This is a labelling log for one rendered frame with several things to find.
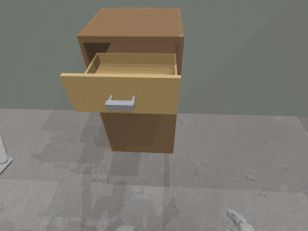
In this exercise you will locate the cabinet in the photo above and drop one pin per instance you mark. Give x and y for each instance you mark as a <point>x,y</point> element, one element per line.
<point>142,31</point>

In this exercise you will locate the drawer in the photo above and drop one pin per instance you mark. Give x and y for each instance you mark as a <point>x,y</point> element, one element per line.
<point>150,77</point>

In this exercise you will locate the robot right hand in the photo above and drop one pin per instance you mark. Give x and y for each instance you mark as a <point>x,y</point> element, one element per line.
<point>239,220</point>

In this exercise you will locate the handle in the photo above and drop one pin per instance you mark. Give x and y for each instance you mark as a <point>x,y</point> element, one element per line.
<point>120,105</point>

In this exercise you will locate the robot left hand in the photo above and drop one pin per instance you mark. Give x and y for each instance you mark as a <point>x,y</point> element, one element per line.
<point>5,160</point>

